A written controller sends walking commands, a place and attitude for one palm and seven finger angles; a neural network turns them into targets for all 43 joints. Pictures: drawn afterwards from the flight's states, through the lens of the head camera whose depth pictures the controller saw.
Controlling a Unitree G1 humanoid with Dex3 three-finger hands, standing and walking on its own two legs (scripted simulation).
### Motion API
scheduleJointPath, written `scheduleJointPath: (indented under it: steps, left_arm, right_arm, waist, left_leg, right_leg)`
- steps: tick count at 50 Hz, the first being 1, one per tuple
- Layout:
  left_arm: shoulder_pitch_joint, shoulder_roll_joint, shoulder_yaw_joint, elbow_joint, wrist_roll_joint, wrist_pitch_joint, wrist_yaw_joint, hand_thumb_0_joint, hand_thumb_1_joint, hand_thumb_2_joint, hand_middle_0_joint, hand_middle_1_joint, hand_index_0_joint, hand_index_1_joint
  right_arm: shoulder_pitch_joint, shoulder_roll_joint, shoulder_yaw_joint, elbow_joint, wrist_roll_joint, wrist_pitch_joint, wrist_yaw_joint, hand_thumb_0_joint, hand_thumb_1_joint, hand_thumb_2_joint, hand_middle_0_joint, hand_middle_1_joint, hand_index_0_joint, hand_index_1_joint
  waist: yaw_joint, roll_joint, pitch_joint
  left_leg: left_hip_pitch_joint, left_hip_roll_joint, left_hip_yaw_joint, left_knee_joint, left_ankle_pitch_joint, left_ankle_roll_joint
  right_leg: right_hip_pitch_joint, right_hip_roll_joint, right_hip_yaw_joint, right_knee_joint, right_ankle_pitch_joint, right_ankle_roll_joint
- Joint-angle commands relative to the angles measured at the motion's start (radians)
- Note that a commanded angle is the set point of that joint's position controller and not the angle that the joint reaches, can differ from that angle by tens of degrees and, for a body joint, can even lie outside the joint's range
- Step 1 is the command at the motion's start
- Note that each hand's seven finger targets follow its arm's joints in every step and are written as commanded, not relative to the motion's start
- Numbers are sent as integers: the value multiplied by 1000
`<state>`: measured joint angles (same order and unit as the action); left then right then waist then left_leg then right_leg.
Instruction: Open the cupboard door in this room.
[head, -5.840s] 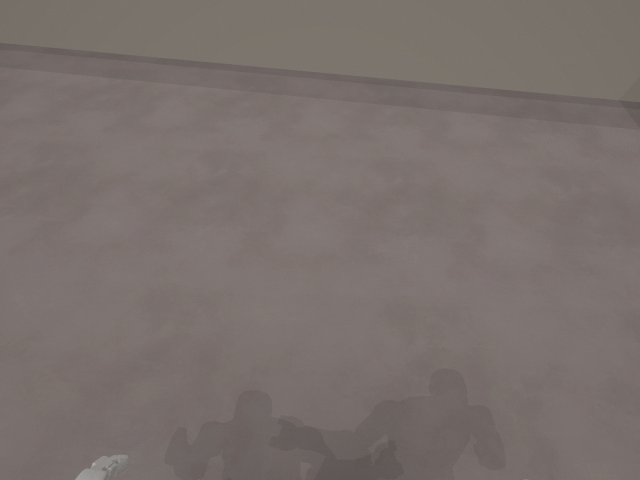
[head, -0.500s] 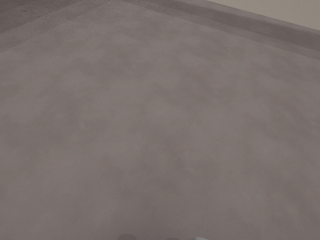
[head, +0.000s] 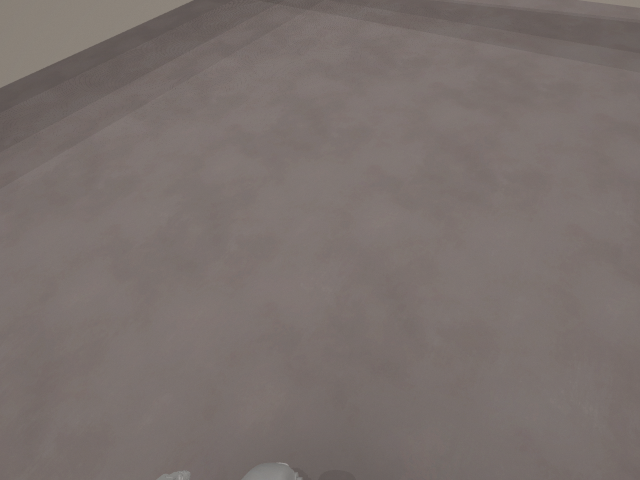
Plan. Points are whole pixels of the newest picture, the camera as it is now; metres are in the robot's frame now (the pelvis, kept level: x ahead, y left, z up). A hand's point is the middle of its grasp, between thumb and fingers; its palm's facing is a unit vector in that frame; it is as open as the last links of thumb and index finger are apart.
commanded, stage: turn or walk to find it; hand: left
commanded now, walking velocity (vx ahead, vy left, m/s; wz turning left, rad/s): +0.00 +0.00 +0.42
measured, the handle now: out of the picture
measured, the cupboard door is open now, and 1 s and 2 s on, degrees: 0 0 0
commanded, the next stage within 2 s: none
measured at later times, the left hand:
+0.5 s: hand out of the picture -0.06 +0.27 -0.18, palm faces +0.28 -0.93 -0.25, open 7.4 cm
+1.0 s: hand out of the picture -0.05 +0.20 -0.14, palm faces +0.42 -0.87 -0.28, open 7.4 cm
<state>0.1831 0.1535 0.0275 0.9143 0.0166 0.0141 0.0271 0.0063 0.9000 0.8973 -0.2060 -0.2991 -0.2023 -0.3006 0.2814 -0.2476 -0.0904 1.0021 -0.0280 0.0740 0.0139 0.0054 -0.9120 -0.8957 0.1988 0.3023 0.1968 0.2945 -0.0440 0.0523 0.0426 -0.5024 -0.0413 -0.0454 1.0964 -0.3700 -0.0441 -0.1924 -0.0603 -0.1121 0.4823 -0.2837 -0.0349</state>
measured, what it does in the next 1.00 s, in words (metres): steps on the spot, turning left: left foot, then right foot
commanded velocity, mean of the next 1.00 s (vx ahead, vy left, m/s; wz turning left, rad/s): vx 0.00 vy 0.00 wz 0.42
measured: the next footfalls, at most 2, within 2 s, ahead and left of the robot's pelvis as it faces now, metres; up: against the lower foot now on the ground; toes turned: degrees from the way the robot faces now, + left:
left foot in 0.34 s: -0.01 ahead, +0.15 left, +0.00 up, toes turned +15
right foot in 0.82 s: +0.03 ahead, -0.08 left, +0.00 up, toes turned +17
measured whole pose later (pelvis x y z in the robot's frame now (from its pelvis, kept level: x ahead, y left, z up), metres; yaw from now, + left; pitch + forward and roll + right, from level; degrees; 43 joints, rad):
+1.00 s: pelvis -0.05 -0.01 +0.00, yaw +25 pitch -1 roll +2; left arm 0.20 0.16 0.03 0.91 0.02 0.01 0.02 0.01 0.90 0.90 -0.21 -0.30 -0.20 -0.30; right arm 0.27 -0.26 -0.09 1.00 -0.03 0.08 0.02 0.01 -0.91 -0.90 0.20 0.30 0.20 0.29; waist -0.04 0.05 0.05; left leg -0.50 -0.02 -0.04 1.14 -0.36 -0.05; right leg -0.22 -0.08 -0.14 0.50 -0.26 -0.02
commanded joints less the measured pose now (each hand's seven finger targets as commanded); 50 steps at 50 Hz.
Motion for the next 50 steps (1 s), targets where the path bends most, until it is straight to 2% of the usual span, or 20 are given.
scheduleJointPath:
  steps: [1, 10, 13, 15, 16, 17, 18, 19, 21, 25, 33, 36, 39, 40, 41, 42, 43, 44, 46, 50]
  left_arm:
    - [21, 176, 45, -53, -2, -31, 10, 0, 900, 900, -200, -300, -200, -300]
    - [128, 238, 64, -2, 16, -20, 7, 0, 900, 900, -200, -300, -200, -300]
    - [110, 256, 71, 9, 16, -15, 5, 0, 900, 900, -200, -300, -200, -300]
    - [81, 255, 73, 6, 6, -9, 4, 0, 900, 900, -200, -300, -200, -300]
    - [90, 226, 67, -2, -4, -3, 2, 0, 900, 900, -200, -300, -200, -300]
    - [98, 158, 52, -35, -9, 3, -5, 0, 900, 900, -200, -300, -200, -300]
    - [37, 158, 37, -56, 1, 15, 0, 0, 900, 900, -200, -300, -200, -300]
    - [26, 169, 45, -52, 3, 21, 0, 0, 900, 900, -200, -300, -200, -300]
    - [-2, 181, 52, -27, 4, 26, -6, 0, 900, 900, -200, -300, -200, -300]
    - [47, 172, 51, 0, 1, 21, -15, 0, 900, 900, -200, -300, -200, -300]
    - [-29, 152, 45, -50, -3, 22, -8, 0, 900, 900, -200, -300, -200, -300]
    - [-7, 140, 42, -55, -8, 15, -5, 0, 900, 900, -200, -300, -200, -300]
    - [82, 149, 45, -37, -11, -1, -2, 0, 900, 900, -200, -300, -200, -300]
    - [112, 179, 52, -33, -6, -11, 2, 0, 900, 900, -200, -300, -200, -300]
    - [124, 264, 69, -34, 9, -21, 10, 0, 900, 900, -200, -300, -200, -300]
    - [120, 313, 74, -49, 10, -19, 11, 0, 900, 900, -200, -300, -200, -300]
    - [78, 281, 72, -63, 3, -14, 16, 0, 900, 900, -200, -300, -200, -300]
    - [6, 246, 70, -78, 1, -17, 17, 0, 900, 900, -200, -300, -200, -300]
    - [-54, 203, 50, -90, -1, -18, 9, 0, 900, 900, -200, -300, -200, -300]
    - [0, 186, 47, -71, 2, -28, 10, 0, 900, 900, -200, -300, -200, -300]
  right_arm:
    - [-4, -57, -14, -55, 3, -11, 1, 0, -900, -900, 200, 300, 200, 300]
    - [-150, -35, 15, -91, 16, -25, -2, 0, -900, -900, 200, 300, 200, 300]
    - [-131, -38, 19, -93, 22, -37, -5, 0, -900, -900, 200, 300, 200, 300]
    - [-64, -58, 16, -78, 18, -49, -5, 0, -900, -900, 200, 300, 200, 300]
    - [-27, -116, 6, -69, 15, -60, -6, 0, -900, -900, 200, 300, 200, 300]
    - [1, -216, -17, -75, 8, -67, -11, 0, -900, -900, 200, 300, 200, 300]
    - [43, -249, -22, -63, 14, -54, -15, 0, -900, -900, 200, 300, 200, 300]
    - [16, -222, -15, -64, 8, -53, -20, 0, -900, -900, 200, 300, 200, 300]
    - [-75, -170, 1, -87, 7, -57, -34, 0, -900, -900, 200, 300, 200, 300]
    - [-102, -152, 10, -104, 13, -69, -35, 0, -900, -900, 200, 300, 200, 300]
    - [-56, -159, -5, -104, 5, -57, -27, 0, -900, -900, 200, 300, 200, 300]
    - [-68, -159, -11, -110, 1, -52, -25, 0, -900, -900, 200, 300, 200, 300]
    - [-91, -150, -15, -117, 7, -49, -21, 0, -900, -900, 200, 300, 200, 300]
    - [-86, -120, -13, -119, 14, -50, -17, 0, -900, -900, 200, 300, 200, 300]
    - [-60, -52, -3, -132, 23, -51, -11, 0, -900, -900, 200, 300, 200, 300]
    - [-92, -55, -5, -154, 14, -48, -14, 0, -900, -900, 200, 300, 200, 300]
    - [-93, -93, -18, -143, 7, -32, -13, 0, -900, -900, 200, 300, 200, 300]
    - [-70, -93, -21, -117, 2, -19, -8, 0, -900, -900, 200, 300, 200, 300]
    - [-34, -77, -21, -77, 1, -11, 2, 0, -900, -900, 200, 300, 200, 300]
    - [-5, -60, -14, -61, 3, -11, 5, 0, -900, -900, 200, 300, 200, 300]
  waist:
    - [32, -217, 5]
    - [96, -255, -39]
    - [81, -276, -71]
    - [35, -227, -111]
    - [12, -74, -141]
    - [0, 236, -140]
    - [-24, 211, -136]
    - [-13, 144, -110]
    - [8, 177, -34]
    - [37, 75, -57]
    - [10, 90, -42]
    - [19, 103, -56]
    - [66, 80, -99]
    - [78, 4, -121]
    - [82, -239, -128]
    - [99, -355, -92]
    - [82, -259, -62]
    - [50, -287, -19]
    - [14, -189, 35]
    - [28, -209, -7]
  left_leg:
    - [-78, 59, 3, 102, 44, -32]
    - [49, 70, 99, -259, -86, -29]
    - [139, 63, 126, -414, -59, -11]
    - [295, 63, 135, -642, 148, 3]
    - [449, 138, 46, -730, 308, 30]
    - [577, 392, -282, -744, 671, 142]
    - [505, 454, -274, -739, 773, 217]
    - [440, 431, -233, -753, 647, 239]
    - [377, 338, -194, -769, 568, 207]
    - [399, 272, -127, -765, 615, 191]
    - [351, 274, -243, -781, 431, 222]
    - [298, 258, -280, -759, 428, 216]
    - [221, 205, -264, -674, 401, 168]
    - [144, 153, -223, -603, 308, 119]
    - [-52, 34, -93, -422, 50, 49]
    - [-97, -31, -14, -204, -202, 16]
    - [-58, 14, -59, -50, -175, 21]
    - [-60, 34, -73, 27, -120, 22]
    - [-47, 49, -29, 126, -13, 7]
    - [-53, 64, 7, 103, 43, -24]
  right_leg:
    - [46, -228, 121, -189, 263, -59]
    - [134, -287, 78, -89, 529, -105]
    - [132, -298, 62, -31, 555, -92]
    - [73, -267, -8, 74, 471, -24]
    - [-53, -218, -49, 210, 303, 27]
    - [-336, -85, -78, 405, -227, 105]
    - [-324, -65, 12, 530, -373, 104]
    - [-318, -72, 51, 593, -340, 95]
    - [-356, -75, 86, 637, -215, 102]
    - [-329, -53, 83, 630, -113, 119]
    - [-266, -20, 89, 418, -161, 120]
    - [-164, 10, 76, 275, -149, 107]
    - [18, 23, 61, 1, 25, 100]
    - [133, -28, 101, -125, 96, 90]
    - [262, -250, 324, -200, 72, 19]
    - [153, -422, 467, -228, 172, -86]
    - [27, -422, 408, -246, 95, -121]
    - [-41, -356, 350, -268, 2, -102]
    - [-89, -264, 215, -243, 13, -57]
    - [7, -235, 121, -213, 112, -52]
